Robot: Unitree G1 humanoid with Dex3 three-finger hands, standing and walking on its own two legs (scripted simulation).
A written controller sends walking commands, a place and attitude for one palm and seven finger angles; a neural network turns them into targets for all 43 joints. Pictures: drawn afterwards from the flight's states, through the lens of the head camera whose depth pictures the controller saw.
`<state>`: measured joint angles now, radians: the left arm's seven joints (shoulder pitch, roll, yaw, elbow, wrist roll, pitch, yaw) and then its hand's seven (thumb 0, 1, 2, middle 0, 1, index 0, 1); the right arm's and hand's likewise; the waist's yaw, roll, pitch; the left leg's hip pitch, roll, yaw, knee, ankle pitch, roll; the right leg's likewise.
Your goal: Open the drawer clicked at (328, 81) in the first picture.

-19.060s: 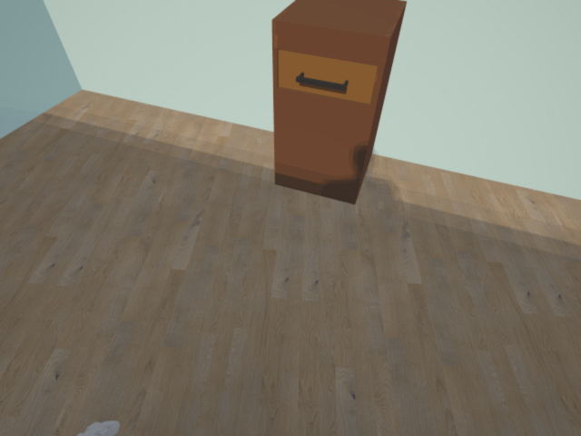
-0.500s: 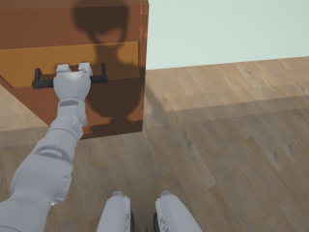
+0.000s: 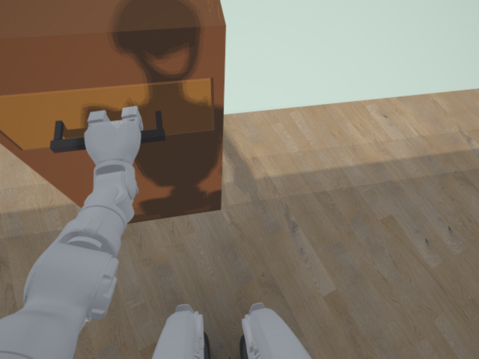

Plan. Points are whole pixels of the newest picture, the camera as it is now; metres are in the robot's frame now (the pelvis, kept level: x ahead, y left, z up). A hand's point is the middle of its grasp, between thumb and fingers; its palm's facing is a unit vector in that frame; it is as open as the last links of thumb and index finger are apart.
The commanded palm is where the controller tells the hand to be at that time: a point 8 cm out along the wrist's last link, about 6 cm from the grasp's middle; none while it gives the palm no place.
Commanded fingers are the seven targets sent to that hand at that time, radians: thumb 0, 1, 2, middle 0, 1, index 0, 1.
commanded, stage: close the thumb around the handle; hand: left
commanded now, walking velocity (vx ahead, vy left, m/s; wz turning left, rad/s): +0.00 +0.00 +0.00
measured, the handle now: (110, 131) +0.53 +0.20 -0.03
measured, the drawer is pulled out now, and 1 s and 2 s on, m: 0.00 0.00 0.01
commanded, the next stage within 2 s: pull the drawer open in 0.50 s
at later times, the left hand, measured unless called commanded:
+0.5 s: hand (121, 159) +0.49 +0.18 -0.05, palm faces -0.05 -0.04 -1.00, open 5.2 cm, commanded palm +0.47 +0.16 +0.00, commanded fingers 0.00 0.90 0.90 -0.40 -1.35 -0.40 -1.35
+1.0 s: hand (122, 162) +0.48 +0.18 -0.05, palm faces -0.05 -0.05 -1.00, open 5.2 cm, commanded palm +0.45 +0.16 +0.00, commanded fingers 0.00 0.90 0.90 -0.40 -1.35 -0.40 -1.35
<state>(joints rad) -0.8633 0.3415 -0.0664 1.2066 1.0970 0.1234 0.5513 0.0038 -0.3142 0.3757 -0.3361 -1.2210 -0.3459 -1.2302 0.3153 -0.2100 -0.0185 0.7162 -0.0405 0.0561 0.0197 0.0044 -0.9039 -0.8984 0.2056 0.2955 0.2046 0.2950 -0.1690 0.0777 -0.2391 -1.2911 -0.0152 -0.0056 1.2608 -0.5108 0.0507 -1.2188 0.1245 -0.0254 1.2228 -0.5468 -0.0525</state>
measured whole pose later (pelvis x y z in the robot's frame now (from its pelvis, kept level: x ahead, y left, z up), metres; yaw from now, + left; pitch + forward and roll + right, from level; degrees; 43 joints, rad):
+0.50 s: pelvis +0.00 +0.00 +0.00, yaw +0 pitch +31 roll -3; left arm -0.83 0.33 -0.08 1.17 1.11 0.10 0.57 0.00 0.80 0.86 -0.40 -1.34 -0.41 -1.34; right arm 0.29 -0.22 -0.04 0.72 -0.05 0.07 0.02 0.00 -0.90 -0.90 0.20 0.30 0.20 0.29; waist -0.15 0.07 -0.24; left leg -1.29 -0.02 -0.01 1.27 -0.52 0.05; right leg -1.21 0.12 -0.03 1.22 -0.56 -0.05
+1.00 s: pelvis +0.01 +0.01 +0.01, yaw +0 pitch +31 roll -3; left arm -0.77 0.31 -0.10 1.11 1.10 0.10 0.58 0.02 0.81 0.82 -0.34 -1.35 -0.41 -1.35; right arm 0.31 -0.22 -0.05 0.72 -0.04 0.09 0.04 0.01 -0.90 -0.90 0.20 0.30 0.20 0.29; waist -0.13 0.07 -0.24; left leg -1.25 -0.02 0.01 1.24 -0.53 0.06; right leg -1.17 0.12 -0.01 1.20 -0.56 -0.04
